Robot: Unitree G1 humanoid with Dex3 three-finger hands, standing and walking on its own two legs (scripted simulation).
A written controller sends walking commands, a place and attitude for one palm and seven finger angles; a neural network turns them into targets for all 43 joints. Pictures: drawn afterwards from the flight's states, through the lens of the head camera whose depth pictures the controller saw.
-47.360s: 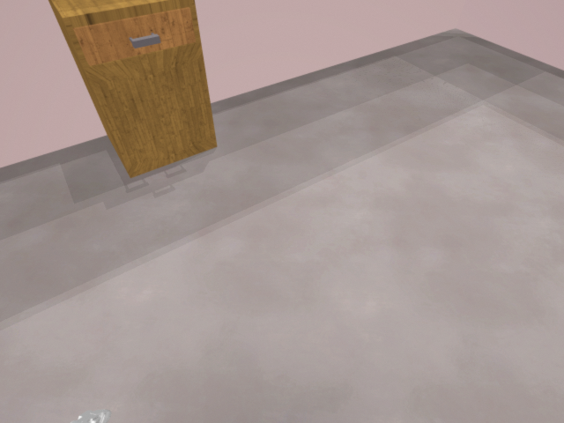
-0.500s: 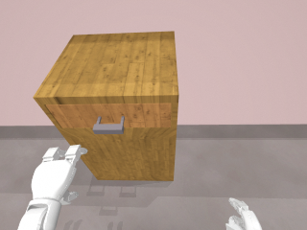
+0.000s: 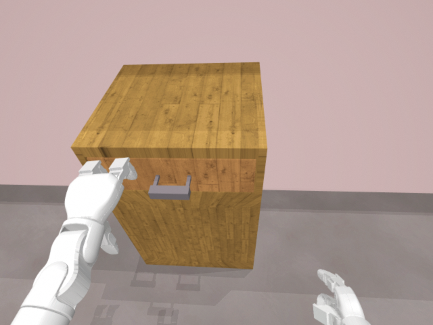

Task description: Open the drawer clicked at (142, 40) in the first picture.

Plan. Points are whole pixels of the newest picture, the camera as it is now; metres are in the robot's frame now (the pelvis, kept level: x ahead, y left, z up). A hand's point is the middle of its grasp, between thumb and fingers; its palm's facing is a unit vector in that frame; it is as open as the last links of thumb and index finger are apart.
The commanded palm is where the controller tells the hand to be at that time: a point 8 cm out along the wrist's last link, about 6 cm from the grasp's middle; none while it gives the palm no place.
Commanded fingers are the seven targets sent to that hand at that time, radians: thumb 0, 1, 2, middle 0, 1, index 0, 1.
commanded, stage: raise the hand with hooked fingers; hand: left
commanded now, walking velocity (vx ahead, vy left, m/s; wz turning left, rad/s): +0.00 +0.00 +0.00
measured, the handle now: (171, 185) +0.47 +0.20 -0.09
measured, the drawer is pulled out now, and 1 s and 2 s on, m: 0.00 0.00 0.00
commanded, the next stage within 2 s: move the hooked fingers above the handle in 0.48 s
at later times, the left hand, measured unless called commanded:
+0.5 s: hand (115, 203) +0.30 +0.23 +0.08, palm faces +0.06 -0.08 -0.99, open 13.8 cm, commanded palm +0.27 +0.23 +0.14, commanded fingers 0.00 -0.50 0.30 -0.30 -1.20 -0.30 -1.20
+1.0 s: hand (130, 199) +0.33 +0.22 +0.05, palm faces +0.01 -0.07 -1.00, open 13.8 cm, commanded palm +0.31 +0.22 +0.10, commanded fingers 0.00 -0.50 0.30 -0.30 -1.20 -0.30 -1.20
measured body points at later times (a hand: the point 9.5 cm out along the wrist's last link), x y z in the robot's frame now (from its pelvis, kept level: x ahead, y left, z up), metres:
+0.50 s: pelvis -0.01 +0.00 +0.00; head +0.01 -0.04 +0.45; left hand +0.29 +0.23 +0.13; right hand +0.16 -0.24 -0.11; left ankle +0.00 +0.11 -0.73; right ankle -0.02 -0.13 -0.73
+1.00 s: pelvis -0.01 -0.01 +0.00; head +0.02 -0.03 +0.45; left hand +0.32 +0.23 +0.10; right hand +0.16 -0.25 -0.12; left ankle +0.00 +0.11 -0.73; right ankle -0.02 -0.13 -0.73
